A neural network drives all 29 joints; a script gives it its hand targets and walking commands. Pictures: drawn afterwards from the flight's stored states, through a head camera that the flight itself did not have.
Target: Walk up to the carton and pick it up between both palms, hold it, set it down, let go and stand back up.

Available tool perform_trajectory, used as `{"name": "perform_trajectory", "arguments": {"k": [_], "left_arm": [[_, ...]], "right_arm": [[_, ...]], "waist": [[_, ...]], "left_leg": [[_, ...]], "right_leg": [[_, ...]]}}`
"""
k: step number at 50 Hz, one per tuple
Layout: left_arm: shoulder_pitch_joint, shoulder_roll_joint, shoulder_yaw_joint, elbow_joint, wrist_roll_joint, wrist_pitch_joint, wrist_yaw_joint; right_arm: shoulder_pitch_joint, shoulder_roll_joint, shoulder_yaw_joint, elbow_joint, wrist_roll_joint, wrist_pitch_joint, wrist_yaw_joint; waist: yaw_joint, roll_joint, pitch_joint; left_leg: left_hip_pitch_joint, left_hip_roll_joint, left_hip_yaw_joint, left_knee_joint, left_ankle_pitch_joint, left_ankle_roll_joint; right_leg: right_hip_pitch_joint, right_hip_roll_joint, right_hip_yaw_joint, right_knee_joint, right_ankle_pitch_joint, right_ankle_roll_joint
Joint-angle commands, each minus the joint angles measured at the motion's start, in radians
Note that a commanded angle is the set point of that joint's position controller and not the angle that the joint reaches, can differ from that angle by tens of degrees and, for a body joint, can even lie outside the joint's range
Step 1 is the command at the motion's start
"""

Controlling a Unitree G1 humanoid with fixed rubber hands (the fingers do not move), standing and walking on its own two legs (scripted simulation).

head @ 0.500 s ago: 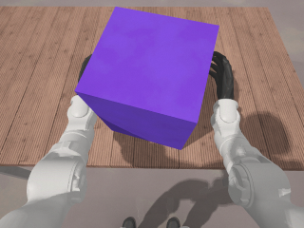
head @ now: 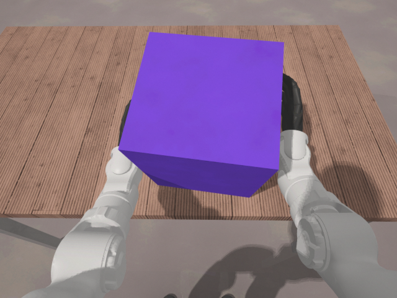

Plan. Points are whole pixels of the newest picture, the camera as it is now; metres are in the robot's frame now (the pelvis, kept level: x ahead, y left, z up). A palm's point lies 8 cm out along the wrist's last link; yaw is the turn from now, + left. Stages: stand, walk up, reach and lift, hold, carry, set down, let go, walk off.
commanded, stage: reach and lift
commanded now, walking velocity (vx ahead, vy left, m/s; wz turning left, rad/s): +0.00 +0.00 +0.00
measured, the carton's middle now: (207, 128) +0.43 +0.01 +0.08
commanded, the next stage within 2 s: none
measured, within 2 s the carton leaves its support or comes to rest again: neither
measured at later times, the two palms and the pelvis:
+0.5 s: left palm (130, 148) +0.38 +0.15 +0.09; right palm (301, 132) +0.41 -0.16 +0.10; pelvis -0.02 +0.00 +0.00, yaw +0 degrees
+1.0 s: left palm (97, 121) +0.35 +0.16 +0.20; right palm (331, 91) +0.38 -0.15 +0.23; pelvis -0.04 +0.00 +0.00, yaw +0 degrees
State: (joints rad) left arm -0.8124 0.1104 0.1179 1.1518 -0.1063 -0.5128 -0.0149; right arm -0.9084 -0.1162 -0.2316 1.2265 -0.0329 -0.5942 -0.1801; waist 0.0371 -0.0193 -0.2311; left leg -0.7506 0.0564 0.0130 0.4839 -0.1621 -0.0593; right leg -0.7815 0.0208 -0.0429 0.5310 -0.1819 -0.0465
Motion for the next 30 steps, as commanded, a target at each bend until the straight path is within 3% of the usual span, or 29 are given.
{"name": "perform_trajectory", "arguments": {"k": [1, 2, 3, 4, 5, 6, 7, 9, 10, 11, 12, 13, 14, 15, 16, 17, 18, 19, 20, 22, 23, 24, 26, 27, 28, 29, 30], "left_arm": [[-0.675, -0.756, -0.326, -0.489, 0.13, 0.016, 0.006], [-0.656, -0.751, -0.323, -0.491, 0.135, 0.015, 0.01], [-0.65, -0.765, -0.348, -0.509, 0.129, 0.048, 0.017], [-0.676, -0.746, -0.348, -0.523, 0.113, 0.044, 0.021], [-0.653, -0.719, -0.359, -0.554, 0.106, 0.069, 0.019], [-0.642, -0.718, -0.358, -0.563, 0.089, 0.081, 0.019], [-0.624, -0.69, -0.361, -0.6, 0.104, 0.107, 0.022], [-0.643, -0.67, -0.345, -0.654, 0.094, 0.146, 0.037], [-0.703, -0.648, -0.363, -0.75, 0.092, 0.165, 0.046], [-0.661, -0.65, -0.373, -0.75, 0.088, 0.189, 0.04], [-0.751, -0.648, -0.41, -0.826, 0.063, 0.201, 0.046], [-0.716, -0.646, -0.446, -0.892, 0.045, 0.239, 0.05], [-0.739, -0.655, -0.488, -1.007, -0.001, 0.251, 0.065], [-0.744, -0.657, -0.506, -0.989, 0.011, 0.276, 0.061], [-0.727, -0.684, -0.542, -1.034, -0.001, 0.321, 0.065], [-0.672, -0.652, -0.531, -1.035, -0.001, 0.363, 0.059], [-0.765, -0.632, -0.567, -1.198, -0.029, 0.393, 0.061], [-0.711, -0.646, -0.581, -1.181, -0.024, 0.433, 0.066], [-0.735, -0.597, -0.599, -1.263, -0.03, 0.469, 0.071], [-0.765, -0.651, -0.618, -1.265, -0.036, 0.529, 0.089], [-0.729, -0.656, -0.634, -1.274, -0.059, 0.571, 0.087], [-0.717, -0.635, -0.607, -1.202, -0.046, 0.604, 0.085], [-0.839, -0.626, -0.565, -1.197, -0.076, 0.629, 0.087], [-0.828, -0.584, -0.554, -1.231, -0.055, 0.651, 0.084], [-0.91, -0.585, -0.542, -1.224, -0.071, 0.666, 0.079], [-0.902, -0.611, -0.54, -1.164, -0.066, 0.684, 0.076], [-0.993, -0.616, -0.539, -1.267, -0.083, 0.695, 0.088]], "right_arm": [[-0.451, 0.724, 0.553, -0.144, -0.158, 0.022, 0.211], [-0.403, 0.704, 0.541, -0.127, -0.163, 0.025, 0.207], [-0.455, 0.69, 0.552, -0.16, -0.14, 0.043, 0.208], [-0.477, 0.718, 0.541, -0.213, -0.15, 0.036, 0.202], [-0.403, 0.751, 0.569, -0.215, -0.132, 0.074, 0.185], [-0.437, 0.729, 0.605, -0.287, -0.101, 0.083, 0.189], [-0.389, 0.74, 0.599, -0.258, -0.114, 0.119, 0.18], [-0.38, 0.74, 0.626, -0.304, -0.046, 0.166, 0.166], [-0.4, 0.721, 0.618, -0.338, -0.035, 0.18, 0.158], [-0.339, 0.744, 0.64, -0.381, -0.017, 0.215, 0.139], [-0.403, 0.764, 0.689, -0.476, 0.03, 0.222, 0.132], [-0.424, 0.796, 0.739, -0.526, 0.062, 0.252, 0.127], [-0.421, 0.808, 0.771, -0.599, 0.093, 0.262, 0.124], [-0.448, 0.79, 0.771, -0.66, 0.073, 0.281, 0.117], [-0.477, 0.79, 0.793, -0.749, 0.091, 0.316, 0.116], [-0.424, 0.823, 0.84, -0.806, 0.139, 0.365, 0.106], [-0.433, 0.821, 0.853, -0.877, 0.179, 0.394, 0.097], [-0.418, 0.822, 0.87, -0.912, 0.207, 0.43, 0.1], [-0.414, 0.826, 0.89, -0.971, 0.217, 0.472, 0.093], [-0.473, 0.813, 0.833, -1.002, 0.231, 0.517, 0.111], [-0.535, 0.809, 0.848, -1.104, 0.258, 0.535, 0.105], [-0.521, 0.801, 0.83, -1.06, 0.264, 0.574, 0.105], [-0.648, 0.834, 0.792, -1.069, 0.279, 0.618, 0.112], [-0.598, 0.825, 0.77, -1.01, 0.271, 0.647, 0.103], [-0.625, 0.866, 0.774, -1.008, 0.297, 0.676, 0.098], [-0.691, 0.853, 0.738, -0.987, 0.271, 0.677, 0.102], [-0.736, 0.88, 0.73, -0.971, 0.308, 0.697, 0.111]], "waist": [[0.029, 0.021, -0.921], [0.016, 0.041, -0.943], [0.017, 0.06, -0.953], [0.03, 0.02, -0.995], [-0.001, 0.015, -1.001], [0.02, -0.017, -0.994], [0.008, 0.006, -0.993], [0.029, 0.031, -0.987], [0.029, 0.044, -1.047], [-0.002, 0.021, -1.049], [0.017, 0.012, -1.066], [0.036, 0.014, -1.154], [0.028, 0.038, -1.259], [0.0, 0.018, -1.222], [0.0, 0.031, -1.192], [0.011, -0.01, -1.176], [0.002, 0.026, -1.186], [0.022, 0.044, -1.164], [0.011, 0.018, -1.14], [0.007, 0.059, -1.157], [0.019, 0.005, -1.207], [0.016, 0.005, -1.088], [0.015, -0.041, -1.017], [0.0, -0.068, -0.965], [0.008, -0.079, -0.948], [-0.022, -0.079, -0.927], [-0.003, -0.062, -0.991]], "left_leg": [[0.412, -0.062, 0.008, 0.013, 0.499, 0.0], [0.431, -0.067, 0.014, 0.005, 0.465, -0.005], [0.44, -0.058, 0.011, 0.005, 0.489, -0.008], [0.416, -0.075, 0.014, 0.008, 0.448, -0.005], [0.443, -0.078, 0.017, 0.016, 0.488, -0.002], [0.44, -0.069, 0.005, 0.019, 0.46, 0.002], [0.406, -0.081, 0.018, -0.005, 0.433, 0.012], [0.417, -0.091, 0.019, 0.011, 0.479, 0.005], [0.432, -0.084, 0.019, -0.002, 0.488, -0.001], [0.474, -0.091, 0.025, 0.007, 0.489, -0.01], [0.459, -0.104, 0.02, 0.011, 0.483, -0.005], [0.437, -0.106, 0.01, 0.031, 0.529, -0.006], [0.468, -0.105, 0.004, 0.046, 0.558, -0.02], [0.468, -0.1, -0.002, 0.047, 0.526, -0.017], [0.491, -0.1, -0.012, 0.039, 0.529, -0.016], [0.505, -0.111, 0.002, 0.055, 0.56, -0.01], [0.548, -0.109, -0.013, 0.053, 0.585, -0.014], [0.512, -0.116, -0.006, 0.032, 0.535, -0.017], [0.536, -0.119, -0.015, 0.024, 0.501, -0.014], [0.571, -0.108, -0.015, 0.019, 0.466, -0.025], [0.558, -0.107, -0.021, 0.026, 0.461, -0.013], [0.55, -0.118, -0.021, 0.007, 0.407, -0.011], [0.495, -0.11, -0.02, -0.028, 0.299, 0.023], [0.493, -0.11, -0.018, -0.038, 0.271, 0.026], [0.462, -0.122, -0.004, -0.043, 0.22, 0.037], [0.425, -0.115, -0.013, -0.063, 0.172, 0.035], [0.452, -0.109, -0.025, -0.055, 0.213, 0.037]], "right_leg": [[0.584, 0.042, -0.009, -0.048, 0.613, 0.111], [0.598, 0.037, -0.02, -0.043, 0.584, 0.127], [0.582, 0.05, -0.025, -0.044, 0.589, 0.109], [0.584, 0.046, -0.014, -0.04, 0.569, 0.123], [0.638, 0.045, -0.009, -0.048, 0.624, 0.119], [0.621, 0.041, 0.0, -0.039, 0.609, 0.125], [0.651, 0.034, -0.007, -0.046, 0.619, 0.124], [0.671, 0.044, 0.006, -0.025, 0.67, 0.13], [0.703, 0.052, -0.003, -0.038, 0.638, 0.121], [0.737, 0.045, 0.005, -0.038, 0.667, 0.133], [0.776, 0.053, 0.0, -0.026, 0.674, 0.142], [0.803, 0.049, 0.008, 0.003, 0.768, 0.145], [0.802, 0.058, 0.01, 0.027, 0.807, 0.153], [0.804, 0.062, 0.001, 0.019, 0.765, 0.159], [0.764, 0.071, -0.004, 0.003, 0.701, 0.152], [0.824, 0.059, -0.001, 0.006, 0.779, 0.167], [0.829, 0.06, 0.013, 0.012, 0.794, 0.165], [0.848, 0.055, 0.005, 0.012, 0.749, 0.171], [0.821, 0.055, 0.004, -0.007, 0.686, 0.174], [0.738, 0.071, 0.004, -0.028, 0.564, 0.158], [0.774, 0.064, 0.004, -0.034, 0.582, 0.157], [0.768, 0.051, 0.002, -0.048, 0.517, 0.167], [0.782, 0.023, 0.026, -0.069, 0.442, 0.169], [0.801, 0.013, 0.023, -0.063, 0.413, 0.181], [0.843, 0.008, 0.035, -0.073, 0.369, 0.18], [0.816, 0.008, 0.027, -0.075, 0.322, 0.177], [0.832, 0.015, 0.04, -0.057, 0.35, 0.165]]}}
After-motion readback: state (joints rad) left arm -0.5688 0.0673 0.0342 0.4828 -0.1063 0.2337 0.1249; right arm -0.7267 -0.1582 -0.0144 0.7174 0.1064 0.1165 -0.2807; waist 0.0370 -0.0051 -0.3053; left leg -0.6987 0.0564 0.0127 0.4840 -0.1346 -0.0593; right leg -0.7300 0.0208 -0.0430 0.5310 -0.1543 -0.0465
